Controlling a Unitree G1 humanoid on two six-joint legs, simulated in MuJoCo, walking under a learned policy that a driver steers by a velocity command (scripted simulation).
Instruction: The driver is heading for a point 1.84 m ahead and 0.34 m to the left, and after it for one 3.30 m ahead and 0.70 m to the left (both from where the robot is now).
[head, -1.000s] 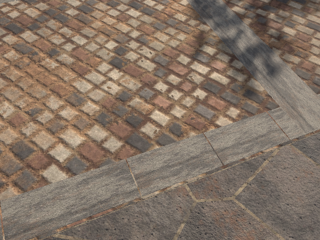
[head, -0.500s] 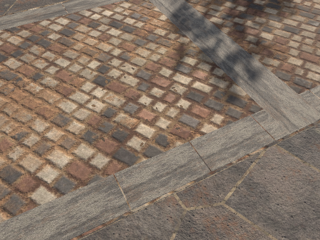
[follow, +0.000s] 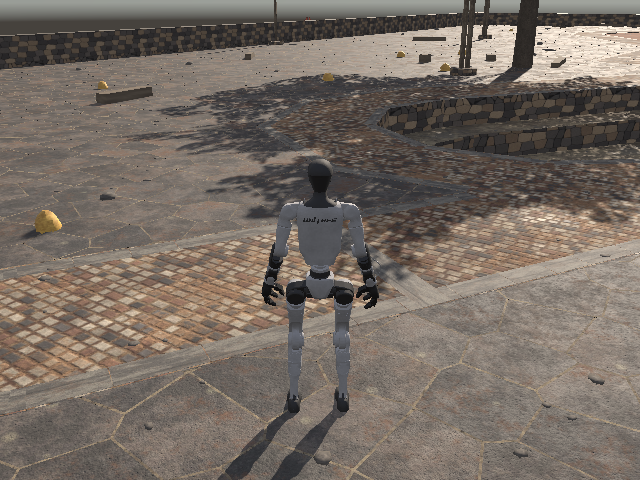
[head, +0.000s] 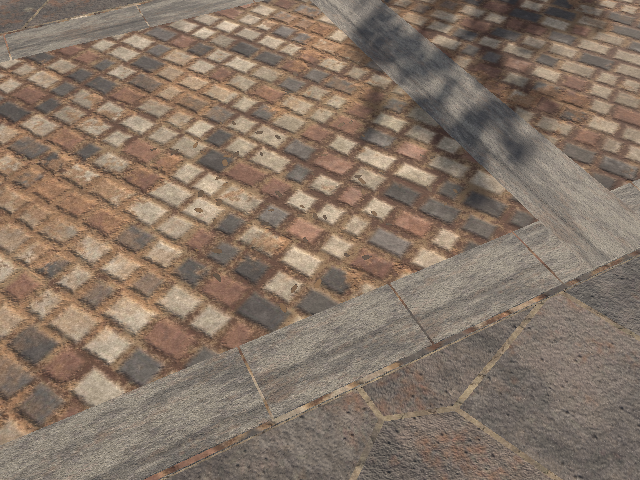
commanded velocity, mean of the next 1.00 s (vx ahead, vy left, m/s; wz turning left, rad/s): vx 0.31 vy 0.00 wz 0.00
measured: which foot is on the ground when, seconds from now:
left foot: down 0.00-0.80, up 0.82-1.00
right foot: down 0.00-0.40, up 0.42-0.78, down 0.80-1.00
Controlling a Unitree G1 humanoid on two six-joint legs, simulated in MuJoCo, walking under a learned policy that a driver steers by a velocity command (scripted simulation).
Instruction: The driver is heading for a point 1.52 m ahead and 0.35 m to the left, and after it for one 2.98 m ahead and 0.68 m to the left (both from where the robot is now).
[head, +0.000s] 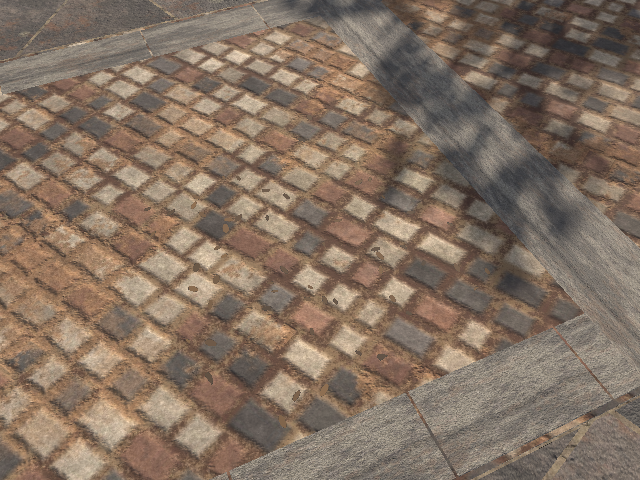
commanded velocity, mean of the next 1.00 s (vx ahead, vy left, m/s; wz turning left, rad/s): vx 0.30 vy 0.00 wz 0.00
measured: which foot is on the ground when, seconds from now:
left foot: up 0.00-0.34, down 0.36-1.00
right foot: down 0.00-0.38, up 0.40-0.76, down 0.78-1.00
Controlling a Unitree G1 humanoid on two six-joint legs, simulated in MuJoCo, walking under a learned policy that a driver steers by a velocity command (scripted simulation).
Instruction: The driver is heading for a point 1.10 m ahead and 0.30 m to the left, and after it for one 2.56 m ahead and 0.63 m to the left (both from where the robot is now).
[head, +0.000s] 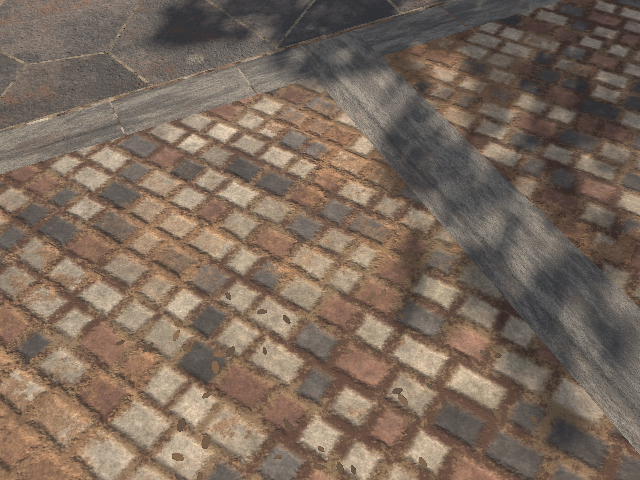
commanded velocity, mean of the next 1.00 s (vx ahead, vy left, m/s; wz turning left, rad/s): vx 0.16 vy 0.00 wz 0.00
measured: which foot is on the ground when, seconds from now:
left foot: down 0.00-0.78, up 0.80-1.00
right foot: down 0.00-1.00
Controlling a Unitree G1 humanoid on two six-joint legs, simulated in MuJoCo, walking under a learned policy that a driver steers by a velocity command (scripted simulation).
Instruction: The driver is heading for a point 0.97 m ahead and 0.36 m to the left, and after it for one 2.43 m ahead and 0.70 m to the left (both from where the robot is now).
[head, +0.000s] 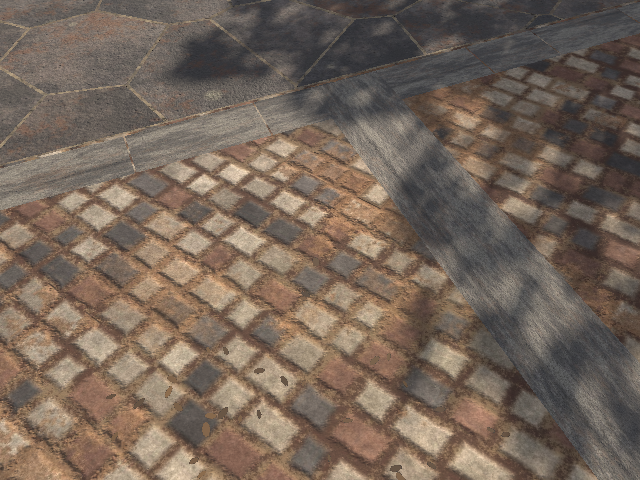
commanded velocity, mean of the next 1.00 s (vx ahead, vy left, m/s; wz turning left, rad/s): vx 0.49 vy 0.00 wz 0.12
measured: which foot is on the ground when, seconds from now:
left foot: up 0.00-0.26, down 0.28-0.84, up 0.86-1.00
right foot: down 0.00-0.28, up 0.30-0.82, down 0.84-1.00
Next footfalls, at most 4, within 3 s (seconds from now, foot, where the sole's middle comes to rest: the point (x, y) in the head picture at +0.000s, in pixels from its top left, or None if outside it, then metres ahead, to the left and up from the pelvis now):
0.28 left None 0.35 0.16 -0.78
0.84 right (396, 425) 0.66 -0.08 -0.78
1.36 left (263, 337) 0.87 0.24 -0.78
1.86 right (283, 233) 1.23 0.22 -0.78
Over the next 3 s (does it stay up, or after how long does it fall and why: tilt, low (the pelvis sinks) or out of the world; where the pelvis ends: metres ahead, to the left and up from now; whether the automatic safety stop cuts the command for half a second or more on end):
stays up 1.48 0.53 -0.01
